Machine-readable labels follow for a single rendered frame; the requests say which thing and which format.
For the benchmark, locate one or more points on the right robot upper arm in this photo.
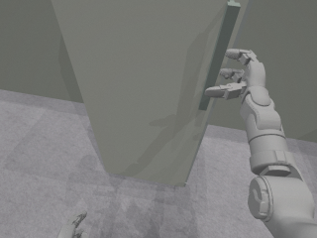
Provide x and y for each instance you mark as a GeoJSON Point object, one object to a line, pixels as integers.
{"type": "Point", "coordinates": [284, 205]}

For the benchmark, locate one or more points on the fridge door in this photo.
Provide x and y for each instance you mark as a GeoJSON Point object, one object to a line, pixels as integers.
{"type": "Point", "coordinates": [140, 66]}

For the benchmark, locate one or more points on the robot right hand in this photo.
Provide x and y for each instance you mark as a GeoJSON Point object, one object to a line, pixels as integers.
{"type": "Point", "coordinates": [254, 75]}

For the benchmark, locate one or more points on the robot left hand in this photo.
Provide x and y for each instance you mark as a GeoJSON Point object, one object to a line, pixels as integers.
{"type": "Point", "coordinates": [68, 230]}

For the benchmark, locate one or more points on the right robot forearm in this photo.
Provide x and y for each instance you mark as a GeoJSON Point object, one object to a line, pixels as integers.
{"type": "Point", "coordinates": [269, 152]}

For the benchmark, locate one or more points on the handle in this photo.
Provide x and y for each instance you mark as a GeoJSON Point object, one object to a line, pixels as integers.
{"type": "Point", "coordinates": [229, 19]}

